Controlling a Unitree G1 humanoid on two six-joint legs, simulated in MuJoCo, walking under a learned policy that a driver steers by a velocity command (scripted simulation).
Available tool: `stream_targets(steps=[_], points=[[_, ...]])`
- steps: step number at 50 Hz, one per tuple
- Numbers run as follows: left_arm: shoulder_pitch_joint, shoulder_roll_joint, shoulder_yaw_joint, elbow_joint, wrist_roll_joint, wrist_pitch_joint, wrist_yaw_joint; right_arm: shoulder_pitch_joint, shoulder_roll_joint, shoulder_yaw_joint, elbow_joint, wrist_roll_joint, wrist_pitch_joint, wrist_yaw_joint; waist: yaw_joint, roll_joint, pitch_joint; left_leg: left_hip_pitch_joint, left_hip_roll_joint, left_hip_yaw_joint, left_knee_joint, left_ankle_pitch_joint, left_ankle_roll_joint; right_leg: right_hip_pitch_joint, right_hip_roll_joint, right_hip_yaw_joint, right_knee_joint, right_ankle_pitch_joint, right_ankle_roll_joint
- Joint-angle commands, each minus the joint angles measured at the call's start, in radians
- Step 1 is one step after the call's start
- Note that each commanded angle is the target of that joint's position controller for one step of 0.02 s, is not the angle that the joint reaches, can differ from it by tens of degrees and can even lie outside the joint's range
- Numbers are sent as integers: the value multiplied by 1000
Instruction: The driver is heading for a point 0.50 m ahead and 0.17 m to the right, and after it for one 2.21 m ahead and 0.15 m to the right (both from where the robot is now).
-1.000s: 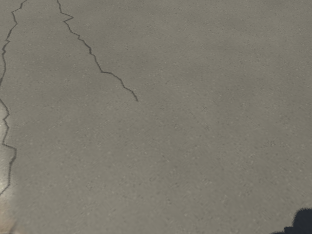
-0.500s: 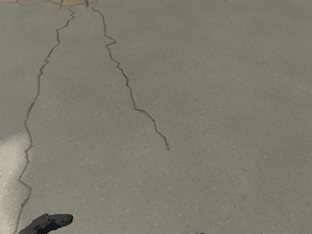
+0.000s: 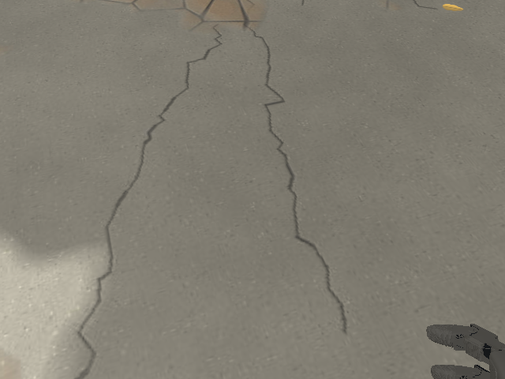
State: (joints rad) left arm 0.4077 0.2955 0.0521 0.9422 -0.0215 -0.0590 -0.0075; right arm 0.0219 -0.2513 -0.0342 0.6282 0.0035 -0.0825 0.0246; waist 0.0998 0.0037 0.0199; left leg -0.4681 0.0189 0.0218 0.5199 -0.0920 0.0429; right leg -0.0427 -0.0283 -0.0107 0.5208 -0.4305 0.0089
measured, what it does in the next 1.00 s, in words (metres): walks ahead, turning right: right foot, then left foot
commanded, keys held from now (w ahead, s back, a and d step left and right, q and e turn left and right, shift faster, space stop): w+e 0.20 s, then e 0.80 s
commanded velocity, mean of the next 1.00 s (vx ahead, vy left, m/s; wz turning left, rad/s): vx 0.22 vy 0.00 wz -0.49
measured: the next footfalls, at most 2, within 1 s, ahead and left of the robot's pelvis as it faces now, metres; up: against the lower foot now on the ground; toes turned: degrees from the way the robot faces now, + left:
right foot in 0.46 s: +0.36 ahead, -0.15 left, +0.00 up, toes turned -15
left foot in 0.94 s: +0.43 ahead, +0.06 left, +0.00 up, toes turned -36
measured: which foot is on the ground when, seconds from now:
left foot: down 0.00-0.46, up 0.48-0.92, down 0.94-1.00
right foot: down 0.00-0.00, up 0.02-0.44, down 0.46-0.94, up 0.96-1.00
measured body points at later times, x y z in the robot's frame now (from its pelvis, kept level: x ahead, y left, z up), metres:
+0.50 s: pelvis +0.23 -0.03 -0.01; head +0.27 -0.05 +0.44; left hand +0.48 +0.18 -0.10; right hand +0.24 -0.33 -0.14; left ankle +0.11 +0.12 -0.69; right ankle +0.32 -0.13 -0.73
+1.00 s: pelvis +0.31 -0.01 +0.01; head +0.35 -0.01 +0.46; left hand +0.61 +0.15 -0.09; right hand +0.28 -0.32 -0.08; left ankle +0.40 +0.09 -0.73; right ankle +0.30 -0.13 -0.70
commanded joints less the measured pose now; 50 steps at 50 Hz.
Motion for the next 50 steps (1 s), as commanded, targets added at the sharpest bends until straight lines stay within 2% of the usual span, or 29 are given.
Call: stream_targets(steps=[1, 2, 3, 4, 5, 7, 9, 14, 16, 19, 21, 22, 23, 24, 25, 26, 27, 28, 29, 30, 32, 35, 40, 44, 46, 47, 48, 49, 50], points=[[21, 65, -7, -90, 0, -43, 0, 447, -243, -90, 37, -17, 9, -19, -228, 227, -400, 858, 417, -699, -177, -168, 254, -665, 40, 111, 699, -151, -25], [-46, 139, 18, -108, -27, -45, -2, 388, -191, -70, 41, -9, 7, -18, -217, 160, -242, 733, 379, -562, -201, -209, 210, -735, -11, 133, 760, -94, -33], [-95, 135, 19, -120, -28, -41, -1, 319, -156, -59, 38, -4, 4, -16, -186, 132, -151, 603, 334, -431, -232, -187, 180, -726, -54, 106, 734, -8, -35], [-117, 122, 22, -122, -16, -33, 3, 258, -123, -49, 41, -5, -2, -10, -156, 107, -84, 487, 293, -340, -278, -150, 165, -696, -81, 98, 686, 58, -30], [-101, 108, 27, -114, -8, -17, 7, 215, -100, -44, 43, -9, -12, -7, -121, 126, -48, 399, 260, -260, -320, -101, 148, -638, -105, 106, 648, 109, -25], [-74, 60, 23, -107, -10, 10, 7, 181, -96, -50, 61, -15, -30, -5, -87, 114, -24, 310, 242, -163, -374, -8, 149, -577, -111, 105, 633, 172, -12], [-103, 48, 25, -124, -8, 23, 9, 184, -110, -57, 83, -22, -40, -11, -78, 84, -3, 302, 243, -85, -394, 79, 153, -614, -111, 121, 595, 243, -1], [-243, 14, 13, -187, 15, 14, -17, 177, -153, -69, 110, -21, -24, -43, -101, 55, 38, 292, 196, 130, -353, 378, 118, -557, -73, 40, 264, 486, 8], [-304, 6, 9, -222, 19, 15, -34, 212, -174, -75, 126, -11, -11, -55, -127, 51, 25, 334, 215, 152, -320, 436, 114, -527, -56, 2, 184, 517, 1], [-317, 44, 24, -262, 18, 25, -54, 216, -202, -87, 137, 14, 16, -64, -116, 72, 2, 443, 256, 154, -225, 502, 93, -522, -36, -14, 121, 413, -34], [-250, 84, 44, -264, 22, 28, -61, 191, -221, -96, 128, 30, 35, -73, -73, 86, -43, 473, 257, 159, -77, 647, 69, -434, 13, -54, 94, 314, -70], [-155, 119, 64, -244, 20, 25, -58, 177, -215, -94, 123, 34, 44, -76, -23, 62, -92, 458, 222, 177, 76, 645, 40, -312, 52, -70, 20, 356, -97], [-69, 183, 90, -228, 24, 23, -39, 220, -192, -85, 125, 24, 43, -72, 12, -23, -151, 364, 151, 196, 299, 473, -20, -130, 51, -15, -61, 607, -135], [-67, 283, 104, -237, 23, 30, -13, 291, -79, -49, 96, -44, 36, -62, -71, -276, -229, 61, 35, 183, 627, -377, -89, 136, -180, 289, 38, 1154, -235], [-97, 299, 98, -290, 40, 23, -19, 362, -92, -36, 80, -29, 26, -47, -90, -283, -437, -152, -108, -29, 910, -680, -125, 322, -375, 716, -47, 1052, -475], [-123, 232, 85, -314, 31, 24, -27, 279, -171, -55, 86, 4, 23, -39, -32, -103, -430, -191, -47, -138, 927, -584, -103, 274, -321, 624, -103, 905, -431], [-177, 187, 73, -318, 16, 23, -24, 202, -169, -53, 61, 15, 27, -43, -44, -65, -313, -227, -18, -123, 868, -489, -88, 169, -269, 513, -119, 767, -375], [-218, 154, 65, -317, 3, 26, -18, 181, -158, -53, 73, 0, 36, -57, -71, 5, -222, -219, 18, -120, 789, -424, -91, 44, -221, 447, -141, 666, -323], [-248, 135, 59, -322, 2, 33, -9, 173, -172, -59, 68, -12, 49, -68, -93, -16, -179, -173, 35, -126, 719, -385, -92, -65, -194, 416, -165, 609, -303], [-261, 134, 57, -330, 16, 41, -3, 179, -173, -63, 67, -12, 62, -69, -115, -49, -161, -109, 31, -122, 678, -362, -89, -147, -169, 399, -188, 572, -287], [-270, 151, 65, -341, 29, 46, 5, 197, -143, -56, 68, -14, 70, -71, -128, -78, -159, -60, 9, -104, 578, -341, -98, -210, -141, 368, -198, 601, -280], [-258, 178, 76, -348, 19, 58, 25, 171, -124, -49, 65, -17, 76, -76, -115, -82, -181, -45, -8, -112, 455, -286, -120, -222, -125, 373, -196, 516, -268], [-276, 172, 76, -368, 17, 84, 39, 116, -125, -49, 48, -9, 74, -67, -90, -138, -141, 1, -29, -125, 295, -214, -125, -275, -83, 433, -216, 182, -223], [-261, 165, 75, -374, 14, 97, 34, 123, -135, -55, 41, 1, 50, -51, -81, -171, -137, 73, -50, -121, 120, -235, -97, -223, -86, 513, -172, 222, -208], [-273, 154, 71, -381, 0, 106, 37, 186, -142, -65, 60, 1, 42, -42, -124, -163, -132, 210, -41, -100, -100, -114, -63, -255, -42, 506, -116, 233, -164], [-242, 118, 60, -384, 0, 108, 39, 215, -200, -81, 60, -14, 43, -44, -116, -73, -147, 322, 104, -205, -169, -88, -12, -345, 17, 441, -5, 95, -112], [-221, 84, 55, -407, -4, 101, 36, 181, -294, -100, 51, -41, 56, -49, -64, 224, -101, 361, 312, -445, -223, 49, 123, -550, 189, 210, 211, -122, -48], [-232, 168, 79, -410, 14, 85, 31, 166, -254, -94, 34, -64, 55, -47, -88, 271, -96, 288, 411, -562, -244, 129, 230, -590, 154, 169, 462, -189, 1], [-207, 209, 96, -386, 11, 85, 27, 111, -200, -78, 10, -53, 54, -54, -69, 185, -88, 272, 369, -467, -221, 142, 212, -577, 121, 181, 582, -121, 18]])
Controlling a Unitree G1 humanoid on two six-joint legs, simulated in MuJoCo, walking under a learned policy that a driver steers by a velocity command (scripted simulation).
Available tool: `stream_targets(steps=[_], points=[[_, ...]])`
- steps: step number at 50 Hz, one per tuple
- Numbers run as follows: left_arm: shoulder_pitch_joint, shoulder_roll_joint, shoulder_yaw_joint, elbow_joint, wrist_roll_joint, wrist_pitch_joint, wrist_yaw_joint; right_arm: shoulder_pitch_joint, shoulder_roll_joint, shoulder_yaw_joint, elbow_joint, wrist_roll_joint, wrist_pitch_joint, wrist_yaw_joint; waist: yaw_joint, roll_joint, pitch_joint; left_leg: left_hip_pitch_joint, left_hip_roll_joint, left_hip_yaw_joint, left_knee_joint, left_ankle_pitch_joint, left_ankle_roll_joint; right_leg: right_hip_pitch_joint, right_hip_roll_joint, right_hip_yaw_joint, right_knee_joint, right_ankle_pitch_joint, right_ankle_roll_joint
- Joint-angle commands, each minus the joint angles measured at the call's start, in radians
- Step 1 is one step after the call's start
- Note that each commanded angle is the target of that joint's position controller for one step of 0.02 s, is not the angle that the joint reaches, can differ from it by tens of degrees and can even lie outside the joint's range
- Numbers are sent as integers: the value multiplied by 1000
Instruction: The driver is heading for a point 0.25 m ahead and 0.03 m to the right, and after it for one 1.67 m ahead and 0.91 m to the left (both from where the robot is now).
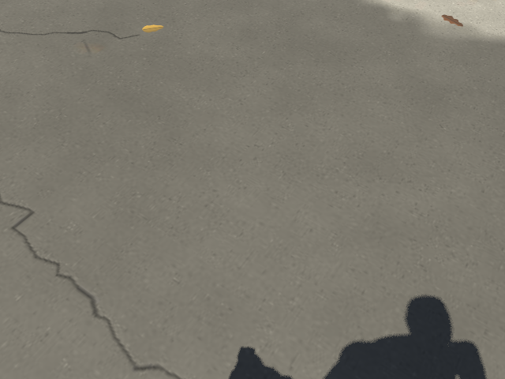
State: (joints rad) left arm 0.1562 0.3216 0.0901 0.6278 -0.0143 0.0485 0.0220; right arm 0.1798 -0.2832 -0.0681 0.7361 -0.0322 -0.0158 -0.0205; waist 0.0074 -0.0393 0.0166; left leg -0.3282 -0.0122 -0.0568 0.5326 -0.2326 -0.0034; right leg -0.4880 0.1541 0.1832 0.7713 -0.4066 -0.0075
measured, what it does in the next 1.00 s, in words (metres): steps on the spot: right foot, then left foot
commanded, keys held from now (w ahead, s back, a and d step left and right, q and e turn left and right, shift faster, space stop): e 0.46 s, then q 0.12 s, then w+q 0.22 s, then q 0.20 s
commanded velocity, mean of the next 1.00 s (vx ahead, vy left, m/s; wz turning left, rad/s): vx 0.08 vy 0.00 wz -0.20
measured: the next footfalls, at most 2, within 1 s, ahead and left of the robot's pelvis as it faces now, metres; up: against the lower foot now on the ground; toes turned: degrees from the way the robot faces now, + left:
right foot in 0.36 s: +0.01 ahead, -0.14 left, +0.00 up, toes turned -15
left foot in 0.84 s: +0.08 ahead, +0.07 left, +0.00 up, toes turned -11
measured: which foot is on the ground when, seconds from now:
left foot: down 0.00-0.36, up 0.38-0.82, down 0.84-1.00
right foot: up 0.00-0.34, down 0.36-0.84, up 0.86-1.00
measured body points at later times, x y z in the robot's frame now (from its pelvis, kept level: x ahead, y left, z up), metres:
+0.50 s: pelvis -0.01 -0.03 +0.01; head +0.02 -0.07 +0.45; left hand +0.23 +0.19 -0.07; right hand +0.04 -0.36 -0.11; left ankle +0.01 +0.12 -0.65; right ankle -0.03 -0.13 -0.73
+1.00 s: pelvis +0.07 -0.01 +0.01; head +0.10 +0.01 +0.46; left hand +0.27 +0.23 -0.10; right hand +0.09 -0.31 -0.09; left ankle +0.04 +0.08 -0.73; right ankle +0.03 -0.15 -0.66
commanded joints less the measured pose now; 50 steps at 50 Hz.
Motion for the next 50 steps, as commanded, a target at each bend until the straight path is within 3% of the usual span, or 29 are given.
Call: stream_targets(steps=[1, 3, 6, 9, 14, 16, 17, 18, 19, 20, 21, 23, 24, 26, 29, 30, 32, 34, 38, 40, 41, 42, 43, 44, 45, 46, 47, 48, 50], points=[[72, 172, 61, -42, -2, -12, -1, -89, -133, -36, -106, 0, -11, -13, 37, 178, -67, 128, 325, -275, -213, 268, 205, -130, -71, -33, 383, -86, 52], [87, 118, 48, -28, -1, 9, 2, -95, -111, -25, -112, 23, -5, -20, 23, 167, -47, 153, 269, -163, -197, 299, 178, -162, -83, -59, 476, -12, 84], [1, 76, 30, -72, -14, 10, -4, -35, -127, -30, -101, 14, 11, -27, -28, 202, -41, 229, 249, -78, -205, 326, 198, -184, -118, -128, 351, 37, 111], [-41, 55, 16, -103, -8, 7, -16, -7, -168, -46, -94, 16, 22, -27, -58, 229, -76, 282, 286, -50, -193, 356, 215, -114, -162, -159, 190, 10, 116], [-22, 74, 20, -114, -9, 14, -35, -25, -207, -63, -88, 40, 23, -5, -51, 248, -90, 241, 326, -1, -163, 391, 208, 69, -162, -235, -50, 24, 68], [33, 69, 27, -97, -9, 17, -42, -48, -206, -64, -83, 60, 21, -3, -8, 232, -93, 213, 319, 35, -95, 371, 165, 178, -144, -263, -243, 151, 20], [73, 83, 36, -82, -7, 17, -38, -20, -179, -58, -67, 65, 17, -2, 7, 195, -102, 155, 292, 77, -25, 307, 114, 288, -125, -253, -348, 247, -14], [114, 148, 57, -79, -8, 14, -27, 24, -134, -47, -56, 44, 14, 3, 5, 31, -126, -7, 225, 167, 158, 114, 24, 467, -221, -92, -397, 500, -65], [115, 263, 74, -109, 1, 7, -11, 2, -60, -16, -109, -20, 11, 9, -26, -300, -123, -322, 83, 205, 469, -448, -77, 594, -491, 274, -352, 929, -224], [146, 232, 64, -111, 41, -18, -25, -97, -120, -34, -133, 6, 6, -2, 73, -215, -197, -358, 37, 38, 633, -480, -82, 503, -557, 342, -393, 845, -373], [106, 206, 52, -100, 42, -37, -28, -121, -153, -45, -131, 32, 10, -8, 51, -133, -138, -371, 57, 6, 684, -398, -70, 464, -491, 248, -411, 732, -333], [10, 149, 34, -99, 5, -40, -13, -98, -156, -53, -104, 25, 18, -21, 6, -79, -87, -372, 74, -11, 634, -243, -64, 410, -393, 152, -412, 596, -231], [-29, 129, 22, -101, 2, -36, -6, -61, -156, -54, -90, 20, 22, -21, -17, -85, -95, -329, 65, 1, 640, -188, -75, 378, -375, 109, -411, 638, -223], [-45, 83, 0, -95, 18, -36, 2, -6, -130, -46, -61, 29, 24, -11, -32, -88, -136, -240, 58, 23, 614, -116, -88, 356, -352, 44, -414, 662, -219], [-52, 28, -24, -62, 32, -44, 3, -16, -65, -15, -52, 32, 28, 2, -20, -91, -129, -113, 90, 27, 361, -66, -87, 331, -321, -22, -420, 550, -193], [-27, 33, -24, -45, 34, -45, 2, -24, -56, -6, -53, 32, 28, 9, 1, -102, -130, -69, 92, 41, 291, -61, -82, 319, -323, -18, -450, 387, -197], [24, 123, 1, -18, 33, -45, -8, -59, -105, -11, -72, 48, 26, 16, 50, -139, -59, -79, 62, 85, 250, -106, -59, 288, -357, 62, -528, 13, -221], [43, 152, 10, 0, 25, -51, -14, -73, -138, -16, -85, 61, 16, 18, 63, -128, 18, -150, 62, 76, 217, -173, -20, 303, -409, 150, -571, -163, -229], [39, 141, 10, 26, 0, -75, -15, -32, -104, -4, -70, 61, -16, 30, 39, -72, 44, -137, 73, 76, 124, -193, 54, 343, -439, 144, -575, -170, -219], [-19, 132, 10, 22, -10, -77, -19, 58, -88, -4, -29, 61, -27, 37, -23, -45, 21, 43, 41, 127, -14, -86, 87, 261, -391, 45, -531, -127, -186], [-37, 107, 5, 20, -5, -76, -20, 108, -94, -9, -4, 55, -27, 36, -49, -22, 10, 139, 14, 132, -61, -55, 95, 216, -346, -15, -455, -44, -159], [-64, 62, -7, 10, 5, -80, -19, 175, -122, -20, 9, 53, -28, 32, -73, 29, -16, 241, 55, 47, -93, -24, 117, 154, -290, -102, -291, 87, -111], [-99, 8, -20, -48, 32, -92, -16, 227, -250, -53, 0, 51, -30, 23, -52, 275, -55, 346, 255, -302, -168, 89, 222, -35, -133, -273, 36, 55, -5], [-144, 50, -13, -70, 33, -106, -15, 253, -261, -55, -21, 39, -37, 33, -102, 339, -34, 417, 377, -565, -263, 190, 355, -257, -65, -199, 236, -227, 32], [-103, 77, -4, -58, 14, -113, -23, 224, -212, -40, -37, 32, -46, 32, -72, 238, -28, 436, 379, -519, -246, 274, 359, -307, -121, -128, 335, -229, 34], [-84, 80, -3, -41, 7, -114, -30, 188, -187, -36, -51, 38, -49, 29, -50, 191, -25, 436, 332, -421, -214, 386, 322, -311, -148, -123, 358, -166, 35], [-84, 81, -1, -34, 14, -112, -31, 161, -189, -38, -63, 47, -43, 24, -42, 136, -26, 429, 299, -355, -202, 463, 288, -319, -164, -128, 327, -102, 40], [-97, 84, 2, -33, 21, -107, -29, 139, -185, -35, -76, 53, -33, 14, -38, 116, -29, 413, 280, -313, -206, 525, 264, -294, -180, -125, 280, -34, 47], [-98, 50, -6, -24, 20, -99, -29, 123, -193, -36, -87, 47, -11, -5, -27, 131, -42, 348, 227, -240, -211, 630, 239, -201, -154, -149, 190, 69, 70]])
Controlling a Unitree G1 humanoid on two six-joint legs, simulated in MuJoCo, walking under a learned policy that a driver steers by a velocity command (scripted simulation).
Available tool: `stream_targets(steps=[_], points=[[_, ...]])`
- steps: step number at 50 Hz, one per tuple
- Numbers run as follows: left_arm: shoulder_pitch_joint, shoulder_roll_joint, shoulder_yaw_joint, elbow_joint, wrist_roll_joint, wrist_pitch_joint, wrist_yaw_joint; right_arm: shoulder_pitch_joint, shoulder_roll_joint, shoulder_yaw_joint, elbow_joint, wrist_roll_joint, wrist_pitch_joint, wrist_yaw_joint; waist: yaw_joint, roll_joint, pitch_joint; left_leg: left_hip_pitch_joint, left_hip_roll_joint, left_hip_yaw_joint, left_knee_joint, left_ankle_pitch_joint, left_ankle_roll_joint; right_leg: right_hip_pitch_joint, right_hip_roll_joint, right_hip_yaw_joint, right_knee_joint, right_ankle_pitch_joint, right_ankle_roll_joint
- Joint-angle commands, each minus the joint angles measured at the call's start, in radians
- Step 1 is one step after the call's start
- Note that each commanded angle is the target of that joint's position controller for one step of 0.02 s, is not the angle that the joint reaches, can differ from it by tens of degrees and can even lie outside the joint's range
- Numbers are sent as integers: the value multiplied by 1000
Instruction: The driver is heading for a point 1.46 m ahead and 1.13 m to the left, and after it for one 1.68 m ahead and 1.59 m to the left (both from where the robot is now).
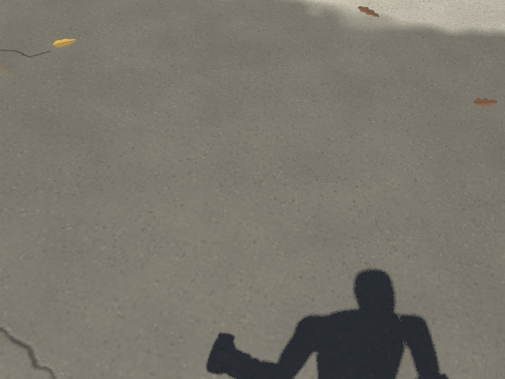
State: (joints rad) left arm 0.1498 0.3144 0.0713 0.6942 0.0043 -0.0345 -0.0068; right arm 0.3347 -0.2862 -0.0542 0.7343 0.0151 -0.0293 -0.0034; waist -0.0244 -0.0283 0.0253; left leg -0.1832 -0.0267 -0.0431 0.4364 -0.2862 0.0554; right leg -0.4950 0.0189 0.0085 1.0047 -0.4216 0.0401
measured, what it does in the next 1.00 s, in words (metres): walks ahead, turning left: right foot, then left foot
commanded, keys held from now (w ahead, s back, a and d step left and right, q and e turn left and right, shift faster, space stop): q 0.68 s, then w+q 0.32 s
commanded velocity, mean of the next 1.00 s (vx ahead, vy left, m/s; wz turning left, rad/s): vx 0.10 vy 0.00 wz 0.57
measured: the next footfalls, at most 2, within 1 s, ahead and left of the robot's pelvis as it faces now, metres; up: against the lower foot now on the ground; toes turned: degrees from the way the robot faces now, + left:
right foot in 0.26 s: +0.21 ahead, -0.11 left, +0.00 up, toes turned +14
left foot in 0.66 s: +0.10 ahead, +0.13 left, +0.00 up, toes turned +26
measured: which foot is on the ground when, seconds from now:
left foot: down 0.00-0.26, up 0.28-0.64, down 0.66-1.00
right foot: up 0.00-0.24, down 0.26-0.66, up 0.68-1.00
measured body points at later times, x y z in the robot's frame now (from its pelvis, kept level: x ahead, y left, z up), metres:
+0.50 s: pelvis +0.10 -0.02 +0.00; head +0.15 -0.01 +0.44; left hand +0.17 +0.29 -0.10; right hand +0.33 -0.26 -0.10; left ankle +0.04 +0.10 -0.68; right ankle +0.17 -0.12 -0.74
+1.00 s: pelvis +0.14 +0.05 +0.01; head +0.14 +0.09 +0.45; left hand +0.14 +0.39 -0.09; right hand +0.37 -0.15 -0.08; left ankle +0.06 +0.11 -0.74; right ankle +0.31 -0.05 -0.70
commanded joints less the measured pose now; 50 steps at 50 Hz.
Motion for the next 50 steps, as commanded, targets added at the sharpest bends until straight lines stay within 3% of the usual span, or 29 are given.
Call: stream_targets(steps=[1, 4, 8, 10, 12, 13, 14, 15, 16, 17, 18, 20, 23, 27, 30, 32, 33, 34, 35, 36, 37, 38, 40, 43, 46, 50], points=[[-92, 48, 10, -85, 0, -13, 2, -34, -195, -52, -88, -2, 12, -31, 7, 126, -59, 187, 223, -228, -107, 708, 171, -163, -6, 20, -95, 124, 30], [-126, 34, 3, -81, -2, -7, 3, -37, -210, -59, -95, 8, 36, -47, -3, 149, -67, 112, 183, -193, -75, 681, 135, -55, 24, 16, -251, 233, 39], [-164, 59, 12, -89, -10, -10, -7, -41, -214, -64, -106, 11, 59, -47, -16, 172, -62, 62, 179, -261, -26, 600, 110, 38, 48, 31, -382, 266, 33], [-143, 83, 25, -85, -11, -20, -10, -69, -209, -62, -121, 11, 59, -46, 0, 187, -64, 70, 172, -324, 12, 530, 93, 91, 54, 43, -467, 270, 14], [-76, 109, 39, -72, 1, -37, -4, -120, -190, -56, -145, 12, 50, -45, 54, 180, -90, 40, 114, -335, 112, 497, 45, 249, 25, 45, -625, 451, -34], [-1, 173, 54, -74, 18, -41, 6, -120, -139, -40, -172, -7, 42, -42, 72, 75, -198, -52, 49, -284, 289, 341, 0, 462, -147, 185, -603, 687, -106], [24, 221, 57, -70, 37, -29, 13, 3, -67, -18, -180, -23, 38, -42, 3, -195, -278, -305, -114, -170, 556, -389, -65, 687, -405, 495, -577, 1039, -288], [43, 170, 49, -53, 17, -18, 10, 85, -159, -39, -153, -13, 42, -34, -10, -215, -303, -359, -58, -151, 739, -472, -105, 633, -487, 620, -610, 910, -368], [-9, 105, 29, -72, 7, -15, 14, 38, -222, -62, -135, 3, 53, -33, 2, -128, -203, -395, -12, -135, 817, -395, -129, 553, -419, 481, -614, 792, -338], [-49, 76, 20, -76, 6, -7, 18, -9, -232, -69, -131, 8, 64, -35, 5, -82, -155, -404, 13, -102, 826, -324, -143, 488, -346, 351, -624, 697, -293], [-78, 70, 16, -78, 4, 2, 21, -35, -223, -71, -135, 7, 76, -39, 4, -70, -121, -402, 32, -89, 812, -273, -152, 428, -307, 286, -644, 611, -271], [-96, 92, 20, -66, 12, 13, 31, -56, -165, -56, -153, 8, 90, -33, -1, -101, -89, -337, 43, -34, 748, -199, -158, 323, -256, 175, -690, 571, -265], [-84, 112, 29, -50, 13, 20, 41, -99, -122, -37, -185, 3, 88, -26, 22, -127, -111, -316, 67, 3, 610, -174, -153, 353, -283, 119, -708, 588, -292], [-102, 153, 41, -44, 4, 31, 35, -126, -124, -29, -207, -1, 85, -6, 31, -130, -134, -204, 91, 40, 423, -104, -122, 333, -311, 57, -711, 549, -285], [-99, 172, 46, -34, -12, 35, 27, -112, -141, -38, -212, 0, 90, 7, 20, -124, -124, -145, 81, 73, 290, -58, -87, 331, -327, 33, -679, 475, -252], [-95, 160, 43, -20, -29, 40, 25, -59, -142, -49, -194, -4, 90, 11, -13, -95, -122, -28, 42, 107, 115, 51, -40, 285, -299, -17, -590, 363, -184], [-45, 122, 35, 3, -25, 43, 22, -29, -171, -62, -185, -9, 88, 4, -14, -16, -103, 55, 48, 48, 19, 141, -2, 203, -251, -75, -475, 242, -113], [-20, 56, 16, -13, 17, 45, 17, -15, -285, -89, -208, -12, 83, -15, 16, 294, -83, 170, 294, -302, -68, 449, 98, -36, -117, -186, -160, -80, 0], [-123, 84, 22, -71, 20, 41, 26, -12, -323, -91, -232, -38, 62, -8, -36, 326, -96, 98, 411, -524, -134, 309, 280, -187, -7, -38, 44, -245, 18], [-150, 119, 35, -77, -1, 35, 26, -3, -273, -80, -220, -38, 38, 0, -48, 227, -94, 100, 369, -504, -184, 17, 272, -227, -39, 43, 112, -178, -2], [-138, 134, 44, -73, -16, 28, 20, -22, -233, -69, -206, -21, 22, 1, -24, 198, -59, 92, 321, -467, -208, -236, 216, -254, -64, 63, 94, -68, -27], [-119, 137, 50, -50, -15, 21, 18, -46, -209, -61, -205, -8, 17, -3, -9, 172, -36, 91, 294, -447, -224, -330, 180, -262, -78, 63, 68, 6, -31], [-111, 128, 50, -39, -6, 3, 8, -55, -188, -46, -207, -10, 11, -15, 5, 191, -23, 79, 248, -407, -247, -290, 158, -230, -67, 57, 27, 128, -20], [-127, 105, 43, -25, -8, -26, -3, -15, -184, -45, -198, -16, -4, -26, -6, 168, -34, 116, 219, -357, -251, -159, 152, -195, -43, 51, -116, 239, -7], [-164, 81, 31, -25, -10, -43, -11, 12, -203, -53, -179, -5, -8, -29, -22, 182, -15, 92, 194, -328, -239, -99, 151, -128, -19, 52, -291, 273, 12], [-206, 77, 21, -37, -21, -60, -25, 35, -222, -62, -159, 9, 0, -25, -43, 183, 6, 31, 192, -365, -208, -109, 164, -36, -1, 59, -432, 247, 17]])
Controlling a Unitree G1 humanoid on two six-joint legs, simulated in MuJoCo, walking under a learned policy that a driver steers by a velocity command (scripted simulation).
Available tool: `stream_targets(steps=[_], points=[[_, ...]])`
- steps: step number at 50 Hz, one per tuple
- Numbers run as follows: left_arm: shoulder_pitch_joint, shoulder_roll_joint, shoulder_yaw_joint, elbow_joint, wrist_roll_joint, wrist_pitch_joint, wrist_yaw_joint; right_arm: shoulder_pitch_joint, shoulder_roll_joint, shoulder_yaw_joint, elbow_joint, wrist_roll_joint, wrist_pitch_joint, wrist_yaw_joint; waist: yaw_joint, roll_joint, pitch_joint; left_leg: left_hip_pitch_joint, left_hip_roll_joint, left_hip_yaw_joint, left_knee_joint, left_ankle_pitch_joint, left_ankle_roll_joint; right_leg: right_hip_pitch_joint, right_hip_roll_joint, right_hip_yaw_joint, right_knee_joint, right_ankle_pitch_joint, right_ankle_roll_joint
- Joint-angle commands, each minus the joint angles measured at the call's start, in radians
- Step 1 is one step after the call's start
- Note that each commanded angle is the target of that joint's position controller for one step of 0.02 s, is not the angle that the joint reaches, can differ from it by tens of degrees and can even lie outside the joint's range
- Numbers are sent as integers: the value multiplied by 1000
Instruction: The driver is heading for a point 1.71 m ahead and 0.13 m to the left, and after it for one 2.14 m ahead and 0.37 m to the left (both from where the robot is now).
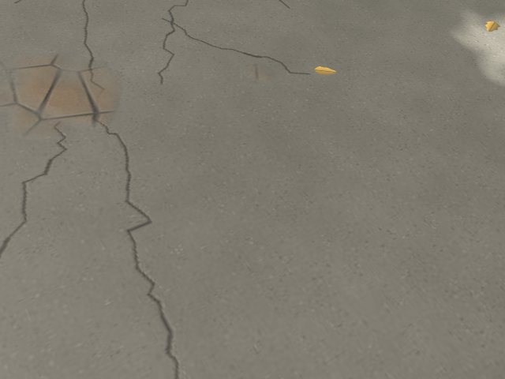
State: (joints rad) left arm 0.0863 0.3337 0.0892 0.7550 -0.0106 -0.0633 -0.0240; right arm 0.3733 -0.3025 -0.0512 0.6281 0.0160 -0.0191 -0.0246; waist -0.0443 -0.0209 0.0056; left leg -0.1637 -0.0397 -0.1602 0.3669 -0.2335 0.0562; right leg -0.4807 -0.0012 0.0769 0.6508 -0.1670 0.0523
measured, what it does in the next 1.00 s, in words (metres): walks ahead: right foot, then left foot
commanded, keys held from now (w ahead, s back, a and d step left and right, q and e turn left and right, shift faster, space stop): w+q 0.42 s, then w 0.20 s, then w+e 0.38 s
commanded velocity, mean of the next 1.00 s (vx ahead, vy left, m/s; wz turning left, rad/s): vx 0.47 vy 0.00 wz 0.27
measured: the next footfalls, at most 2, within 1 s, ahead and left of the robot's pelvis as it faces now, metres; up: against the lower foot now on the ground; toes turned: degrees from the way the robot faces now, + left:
right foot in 0.14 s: +0.16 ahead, -0.15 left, +0.00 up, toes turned +10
left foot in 0.60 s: +0.42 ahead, +0.19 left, +0.00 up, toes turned +21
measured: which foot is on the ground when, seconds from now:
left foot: down 0.00-0.14, up 0.16-0.58, down 0.60-1.00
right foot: up 0.00-0.12, down 0.14-0.62, up 0.64-1.00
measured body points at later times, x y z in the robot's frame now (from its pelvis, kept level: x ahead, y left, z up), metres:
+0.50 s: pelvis +0.22 -0.01 -0.02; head +0.26 +0.00 +0.43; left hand +0.13 +0.27 -0.14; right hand +0.50 -0.17 -0.09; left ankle +0.34 +0.18 -0.70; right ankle +0.12 -0.15 -0.75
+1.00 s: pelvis +0.49 +0.12 -0.01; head +0.52 +0.12 +0.44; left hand +0.59 +0.41 -0.12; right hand +0.62 -0.14 -0.12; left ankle +0.39 +0.17 -0.75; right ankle +0.71 +0.01 -0.69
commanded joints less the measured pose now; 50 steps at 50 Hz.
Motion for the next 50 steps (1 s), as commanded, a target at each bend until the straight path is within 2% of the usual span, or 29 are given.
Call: stream_targets(steps=[1, 4, 6, 7, 8, 9, 10, 11, 12, 14, 16, 20, 22, 25, 27, 28, 29, 30, 31, 32, 33, 34, 35, 36, 38, 41, 43, 46, 50], points=[[-144, 62, 3, -100, -10, -36, -10, -2, -205, -65, -49, 10, -9, -2, -24, 174, 25, -1, 205, -267, -128, -170, 163, -21, 23, -7, -100, -18, 1], [-99, 88, 11, -94, -18, -53, -13, -15, -189, -61, -44, 9, -3, 5, 4, 181, 13, -32, 200, -327, -87, -166, 151, 106, 29, -5, -162, -27, -24], [14, 100, 22, -62, -12, -63, -6, -40, -141, -46, -47, 9, 0, 4, 72, 166, -19, -106, 142, -307, 13, -143, 108, 305, 15, -21, -251, 21, -55], [135, 133, 35, -41, -3, -65, 3, -54, -88, -29, -55, 3, -2, 3, 126, 115, -84, -216, 93, -244, 176, -185, 64, 496, -84, 68, -255, -21, -97], [248, 224, 52, -26, 20, -59, 13, -28, -18, -7, -90, 6, -11, 4, 132, -132, -172, -462, -38, -67, 504, -331, -11, 732, -301, 392, -334, -262, -207], [275, 228, 57, -4, 17, -53, 2, -11, -91, -22, -108, 26, -21, -2, 118, -231, -131, -635, -13, -28, 707, -374, -30, 715, -414, 662, -416, -500, -287], [226, 155, 36, -19, 6, -50, 4, -34, -153, -38, -85, 27, -20, -2, 116, -150, -34, -683, 43, -36, 796, -291, -36, 644, -387, 579, -425, -518, -273], [192, 107, 22, -28, 5, -45, 9, -61, -158, -42, -74, 19, -17, 1, 111, -119, 19, -685, 66, -15, 820, -210, -42, 591, -334, 451, -427, -408, -240], [167, 79, 12, -31, 9, -41, 14, -77, -145, -42, -70, 11, -17, 4, 101, -96, 35, -670, 86, -5, 817, -145, -46, 549, -298, 354, -435, -284, -221], [155, 54, 1, -22, 17, -39, 23, -111, -111, -38, -81, 14, -18, 19, 88, -102, 55, -634, 123, 16, 798, -60, -50, 480, -251, 198, -459, -75, -201], [171, 60, 2, -7, 14, -44, 25, -133, -73, -26, -94, 13, -16, 29, 88, -98, 52, -641, 131, 47, 783, -14, -62, 460, -237, 103, -472, 74, -210], [172, 94, 5, 13, 13, -38, 30, -213, -42, -9, -129, 7, -21, 43, 95, -64, 62, -627, 135, 94, 594, 119, -81, 449, -226, -46, -487, 267, -216], [192, 105, 3, 25, 8, -35, 32, -288, -17, 3, -144, 5, -29, 57, 121, -51, 79, -558, 123, 138, 446, 208, -70, 424, -209, -109, -495, 281, -203], [262, 131, 3, 64, -11, -27, 27, -363, -2, 10, -167, 10, -38, 76, 131, -40, 100, -480, 93, 178, 301, 216, -31, 464, -243, -133, -504, 349, -204], [273, 159, 8, 76, -20, -17, 26, -360, -36, -4, -172, 7, -41, 82, 95, -55, 77, -411, 49, 204, 243, 152, 12, 537, -266, -155, -437, 606, -194], [278, 178, 12, 80, -22, -11, 29, -323, -64, -18, -167, 1, -40, 82, 59, -76, 34, -334, 17, 224, 229, 112, 36, 568, -271, -168, -359, 788, -185], [277, 190, 12, 83, -19, -3, 32, -219, -105, -40, -142, 0, -35, 78, -11, -83, -37, -182, -13, 237, 200, 115, 66, 565, -265, -192, -220, 920, -170], [271, 181, 6, 80, -18, 0, 37, -72, -146, -65, -101, 1, -28, 66, -95, -66, -113, 54, -27, 230, 148, 182, 95, 468, -238, -222, -30, 911, -142], [287, 127, -18, 50, 13, -7, 39, 85, -218, -87, -69, -1, -11, 44, -142, 45, -243, 389, 141, 10, 208, 222, 138, 215, -190, -226, 283, 498, -111], [431, -5, -63, 32, 19, -25, 18, 50, -279, -80, -75, -8, -19, 43, -13, 286, -414, 633, 427, -544, 91, 43, 319, -116, -3, -116, 632, -418, -69], [319, 125, -31, 49, -21, -41, 9, 72, -172, -59, -83, -14, -28, 47, -100, 138, -433, 580, 424, -579, 4, -20, 294, -170, -23, 36, 718, -408, -80], [213, 137, -23, -1, -51, -46, 7, 16, -150, -47, -64, -18, -38, 50, -85, 126, -241, 434, 387, -385, -23, 67, 248, -235, -59, 16, 710, -329, -85], [182, 110, -30, -6, -43, -48, 13, -39, -133, -42, -50, -14, -48, 50, -42, 59, -142, 283, 343, -256, -43, 176, 214, -218, -105, 7, 637, -241, -85], [181, 104, -27, 0, -27, -42, 16, -86, -106, -35, -46, -19, -55, 53, -7, 59, -84, 173, 307, -166, -73, 245, 196, -182, -129, 4, 583, -189, -77], [251, 75, -26, 26, -27, -12, 15, -132, -73, -30, -37, -29, -75, 54, 48, 91, -63, 53, 276, -66, -155, 256, 189, -84, -151, 17, 550, -114, -60], [233, 38, -29, 23, -21, 19, 22, -149, -77, -36, 3, -28, -101, 51, 66, 81, 7, -22, 268, 54, -230, 293, 181, -121, -148, 29, 482, -35, -30], [176, 34, -28, 2, -18, 19, 23, -137, -81, -39, 27, -36, -105, 42, 52, 74, 42, -6, 251, 126, -246, 316, 163, -182, -136, 47, 383, 73, -19], [98, 18, -35, -20, -12, 5, 6, -140, -97, -41, 44, -33, -104, 32, 26, 65, 60, 13, 221, 227, -258, 321, 125, -157, -112, 6, 171, 261, -27], [-34, -3, -49, -79, -9, -1, -20, -69, -130, -52, 91, -18, -87, 23, -31, 39, 101, 137, 269, 272, -245, 356, 113, -194, -96, -51, 14, 288, -57]])
Keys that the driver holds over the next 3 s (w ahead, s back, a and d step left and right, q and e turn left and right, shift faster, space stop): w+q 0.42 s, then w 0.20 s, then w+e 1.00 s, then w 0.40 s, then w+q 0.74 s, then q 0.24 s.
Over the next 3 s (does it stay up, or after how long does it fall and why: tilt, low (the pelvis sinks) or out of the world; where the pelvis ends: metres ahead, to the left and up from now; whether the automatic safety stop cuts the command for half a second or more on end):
stays up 1.58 0.06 -0.01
